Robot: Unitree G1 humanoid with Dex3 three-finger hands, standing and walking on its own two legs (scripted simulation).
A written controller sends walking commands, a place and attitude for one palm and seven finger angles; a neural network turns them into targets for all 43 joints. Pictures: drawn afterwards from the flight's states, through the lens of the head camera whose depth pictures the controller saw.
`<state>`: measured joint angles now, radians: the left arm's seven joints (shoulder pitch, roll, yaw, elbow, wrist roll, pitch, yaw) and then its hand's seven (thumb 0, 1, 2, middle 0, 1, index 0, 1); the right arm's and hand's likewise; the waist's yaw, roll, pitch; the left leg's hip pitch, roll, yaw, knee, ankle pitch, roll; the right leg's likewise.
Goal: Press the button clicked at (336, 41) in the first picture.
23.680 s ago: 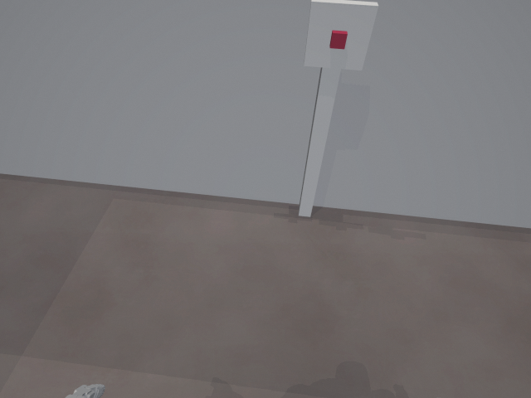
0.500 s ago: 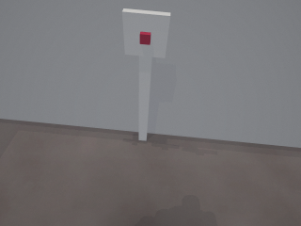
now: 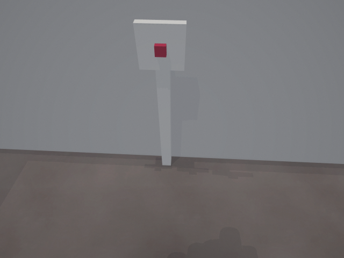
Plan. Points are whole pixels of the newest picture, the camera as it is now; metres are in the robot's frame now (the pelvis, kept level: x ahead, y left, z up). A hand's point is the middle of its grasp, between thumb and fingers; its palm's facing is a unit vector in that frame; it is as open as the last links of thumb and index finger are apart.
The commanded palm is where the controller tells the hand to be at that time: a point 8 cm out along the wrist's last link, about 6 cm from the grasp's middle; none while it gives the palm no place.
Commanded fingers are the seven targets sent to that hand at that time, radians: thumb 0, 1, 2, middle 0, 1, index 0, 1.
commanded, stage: let the arm hang, fingers relaxed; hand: left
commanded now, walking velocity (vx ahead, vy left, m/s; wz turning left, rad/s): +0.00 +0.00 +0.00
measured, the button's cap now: (160, 49) +0.77 +0.08 +0.09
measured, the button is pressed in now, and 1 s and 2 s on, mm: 0 0 0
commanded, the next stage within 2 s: stand and wait in 0.24 s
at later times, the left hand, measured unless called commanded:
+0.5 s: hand out of the picture +0.00 +0.16 -0.17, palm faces +0.03 -0.98 -0.20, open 7.3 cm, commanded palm none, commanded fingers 0.00 0.90 0.90 -0.20 -0.30 -0.20 -0.30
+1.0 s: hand out of the picture +0.03 +0.16 -0.17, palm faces +0.02 -0.98 -0.21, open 7.3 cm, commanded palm none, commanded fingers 0.00 0.90 0.90 -0.20 -0.30 -0.20 -0.30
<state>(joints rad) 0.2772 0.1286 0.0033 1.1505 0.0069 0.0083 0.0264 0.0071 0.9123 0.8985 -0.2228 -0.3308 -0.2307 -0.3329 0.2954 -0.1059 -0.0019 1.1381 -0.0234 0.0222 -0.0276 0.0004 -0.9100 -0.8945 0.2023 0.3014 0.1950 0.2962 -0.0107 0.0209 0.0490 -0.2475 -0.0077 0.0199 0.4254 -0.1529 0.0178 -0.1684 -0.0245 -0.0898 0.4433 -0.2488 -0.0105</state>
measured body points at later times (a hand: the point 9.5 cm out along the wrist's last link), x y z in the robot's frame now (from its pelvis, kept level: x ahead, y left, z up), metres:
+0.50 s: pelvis +0.01 -0.01 +0.00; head +0.03 -0.02 +0.45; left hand +0.00 +0.21 -0.16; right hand +0.00 -0.23 -0.17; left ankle +0.05 +0.11 -0.74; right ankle +0.00 -0.11 -0.74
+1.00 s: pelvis +0.02 -0.02 +0.00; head +0.04 -0.03 +0.45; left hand +0.03 +0.21 -0.15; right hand +0.03 -0.25 -0.16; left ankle +0.05 +0.11 -0.74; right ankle +0.00 -0.11 -0.74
